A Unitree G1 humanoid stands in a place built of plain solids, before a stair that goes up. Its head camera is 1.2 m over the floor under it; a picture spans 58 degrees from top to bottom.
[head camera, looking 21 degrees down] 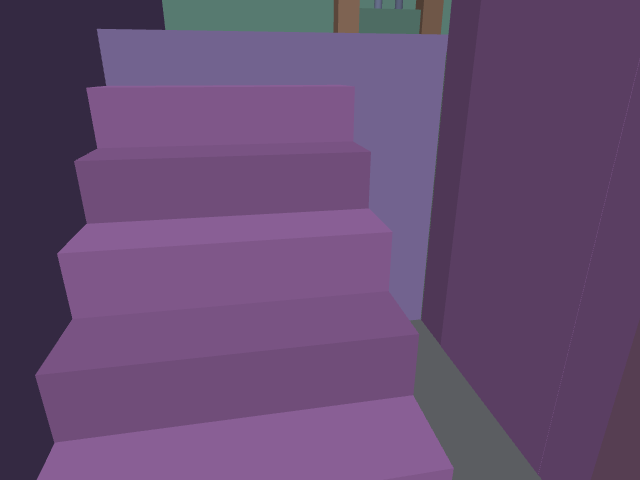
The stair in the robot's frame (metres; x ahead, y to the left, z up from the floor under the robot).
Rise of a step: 0.19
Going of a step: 0.24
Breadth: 0.90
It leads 10 degrees to the left of straight ahead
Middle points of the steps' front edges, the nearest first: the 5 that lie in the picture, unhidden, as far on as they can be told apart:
0.87 0.19 0.58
1.10 0.23 0.77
1.34 0.27 0.97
1.57 0.32 1.16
1.81 0.36 1.35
